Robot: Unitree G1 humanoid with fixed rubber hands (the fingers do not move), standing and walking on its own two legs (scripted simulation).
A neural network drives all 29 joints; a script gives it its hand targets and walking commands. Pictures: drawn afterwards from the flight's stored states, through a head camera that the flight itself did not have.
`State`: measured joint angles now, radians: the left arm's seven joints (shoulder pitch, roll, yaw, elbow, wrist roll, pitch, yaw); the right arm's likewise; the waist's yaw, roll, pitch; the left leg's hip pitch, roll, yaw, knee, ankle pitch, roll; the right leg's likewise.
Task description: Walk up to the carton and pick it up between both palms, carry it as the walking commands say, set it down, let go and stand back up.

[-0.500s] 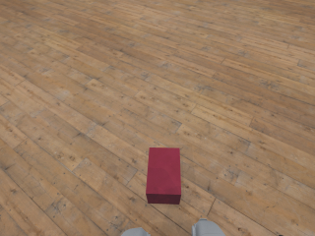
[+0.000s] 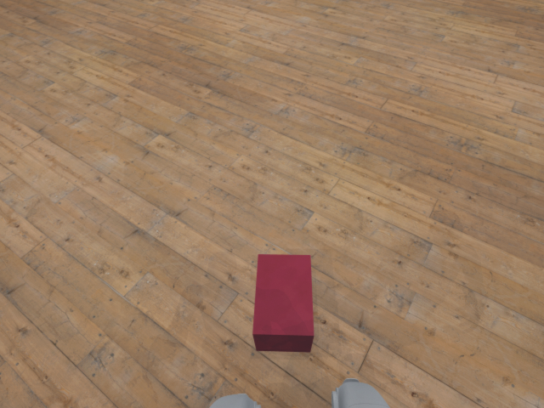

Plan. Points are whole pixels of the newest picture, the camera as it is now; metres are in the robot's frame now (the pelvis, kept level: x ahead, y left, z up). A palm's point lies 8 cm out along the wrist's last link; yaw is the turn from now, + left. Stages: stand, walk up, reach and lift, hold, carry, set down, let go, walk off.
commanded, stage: walk up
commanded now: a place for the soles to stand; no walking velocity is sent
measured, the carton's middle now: (283, 302) +0.52 +0.01 -0.64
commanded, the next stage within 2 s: reach and lift in 1.68 s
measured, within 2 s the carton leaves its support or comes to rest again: neither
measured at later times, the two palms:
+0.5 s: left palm out of the picture +0.05 +0.35 -0.10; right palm out of the picture +0.08 -0.29 -0.09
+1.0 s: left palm out of the picture +0.09 +0.37 -0.09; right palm out of the picture +0.09 -0.26 -0.10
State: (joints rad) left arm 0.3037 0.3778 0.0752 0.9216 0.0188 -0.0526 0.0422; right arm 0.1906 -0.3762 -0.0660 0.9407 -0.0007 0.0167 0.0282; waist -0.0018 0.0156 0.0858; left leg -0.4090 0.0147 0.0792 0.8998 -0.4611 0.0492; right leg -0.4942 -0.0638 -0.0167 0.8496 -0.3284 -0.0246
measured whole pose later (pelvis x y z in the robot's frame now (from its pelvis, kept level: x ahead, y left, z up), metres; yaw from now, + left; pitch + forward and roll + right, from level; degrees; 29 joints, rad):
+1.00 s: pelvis +0.04 +0.06 +0.00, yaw -3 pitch -2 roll -1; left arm 0.29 0.38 0.07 0.92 0.02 -0.04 0.04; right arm 0.20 -0.40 -0.07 0.92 0.00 0.02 0.02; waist 0.00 0.03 0.08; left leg -0.41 0.04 0.05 0.87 -0.43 0.02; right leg -0.44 -0.05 -0.01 0.88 -0.45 -0.02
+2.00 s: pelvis +0.02 +0.03 +0.01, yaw -2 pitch -2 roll +0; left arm 0.07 0.37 0.07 0.64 0.05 0.14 -0.01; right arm 0.00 -0.29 -0.11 0.64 0.00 0.14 0.03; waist 0.00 0.03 0.26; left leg -0.43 0.04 0.01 0.84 -0.38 -0.02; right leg -0.43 -0.05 -0.04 0.84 -0.36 0.02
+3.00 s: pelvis -0.01 +0.04 -0.05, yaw -3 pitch +35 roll +0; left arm -0.77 0.23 0.08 0.76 -0.07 0.21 0.05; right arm -0.78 -0.19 -0.18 0.74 0.00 0.21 -0.10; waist 0.00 0.03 0.01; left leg -1.31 0.03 0.00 1.01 -0.30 -0.01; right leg -1.32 -0.05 -0.01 0.99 -0.28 0.03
